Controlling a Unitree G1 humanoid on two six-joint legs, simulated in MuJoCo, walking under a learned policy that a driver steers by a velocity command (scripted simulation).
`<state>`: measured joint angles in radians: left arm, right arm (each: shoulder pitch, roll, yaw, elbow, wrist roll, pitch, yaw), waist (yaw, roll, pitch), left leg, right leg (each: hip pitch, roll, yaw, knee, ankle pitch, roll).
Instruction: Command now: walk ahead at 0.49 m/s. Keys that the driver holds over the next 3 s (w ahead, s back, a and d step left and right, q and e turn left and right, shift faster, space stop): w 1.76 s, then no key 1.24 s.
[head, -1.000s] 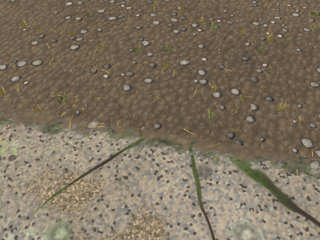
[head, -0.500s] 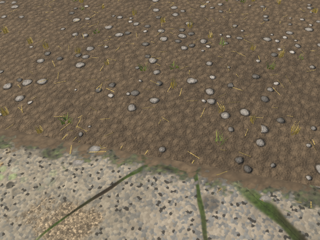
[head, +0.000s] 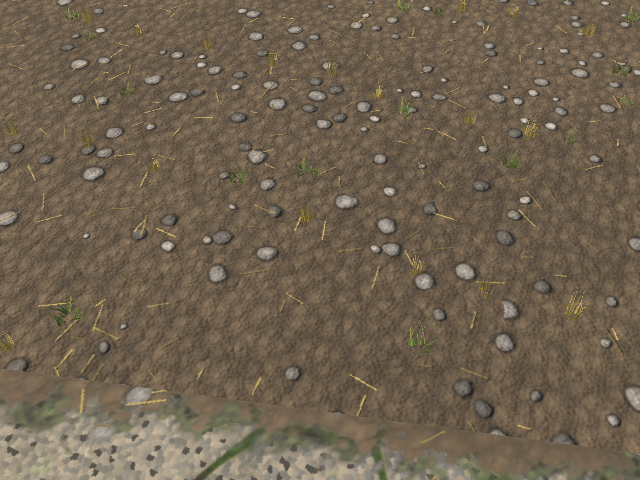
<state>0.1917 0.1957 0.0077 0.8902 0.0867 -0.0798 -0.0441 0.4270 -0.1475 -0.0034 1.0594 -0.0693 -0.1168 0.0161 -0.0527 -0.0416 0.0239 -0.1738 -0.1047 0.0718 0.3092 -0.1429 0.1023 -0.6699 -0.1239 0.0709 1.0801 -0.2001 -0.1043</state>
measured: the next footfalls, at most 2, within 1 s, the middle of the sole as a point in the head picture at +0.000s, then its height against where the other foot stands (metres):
right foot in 0.30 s outside the picture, level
left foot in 0.84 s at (294, 448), level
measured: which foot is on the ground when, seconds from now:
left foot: down 0.00-0.34, up 0.36-0.82, down 0.84-1.00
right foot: up 0.00-0.28, down 0.30-0.86, up 0.88-1.00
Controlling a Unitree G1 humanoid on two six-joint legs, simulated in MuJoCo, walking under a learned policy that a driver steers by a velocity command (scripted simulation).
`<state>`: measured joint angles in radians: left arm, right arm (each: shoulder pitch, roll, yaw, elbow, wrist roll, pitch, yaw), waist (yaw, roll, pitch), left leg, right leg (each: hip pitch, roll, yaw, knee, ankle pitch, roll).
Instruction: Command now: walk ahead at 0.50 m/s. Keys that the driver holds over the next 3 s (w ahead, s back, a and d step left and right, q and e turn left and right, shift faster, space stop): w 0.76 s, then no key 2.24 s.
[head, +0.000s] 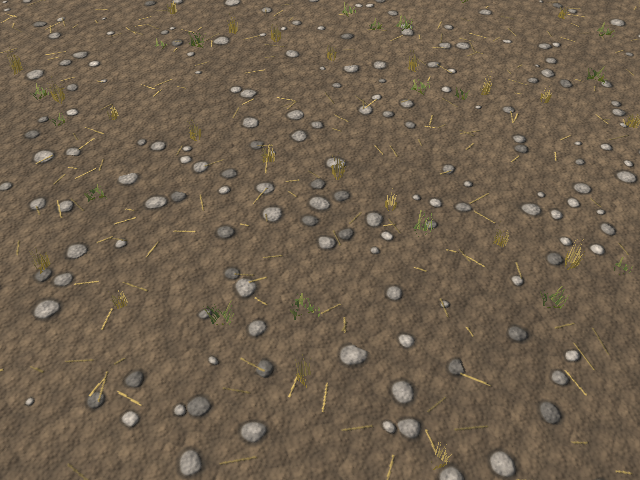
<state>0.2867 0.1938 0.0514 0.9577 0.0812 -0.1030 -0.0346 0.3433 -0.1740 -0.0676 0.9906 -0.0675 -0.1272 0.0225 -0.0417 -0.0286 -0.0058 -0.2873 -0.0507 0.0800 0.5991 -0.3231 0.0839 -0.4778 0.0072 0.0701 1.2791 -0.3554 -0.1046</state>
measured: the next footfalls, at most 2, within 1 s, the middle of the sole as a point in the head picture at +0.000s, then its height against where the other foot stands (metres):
right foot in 0.40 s outside the picture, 0.15 m lower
left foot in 0.82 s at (272, 464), level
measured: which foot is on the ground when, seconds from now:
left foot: down 0.00-0.40, up 0.42-0.80, down 0.82-1.00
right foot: up 0.00-0.38, down 0.40-0.84, up 0.86-1.00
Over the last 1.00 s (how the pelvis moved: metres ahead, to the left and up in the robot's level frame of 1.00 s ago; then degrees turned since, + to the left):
0.53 -0.03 -0.02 0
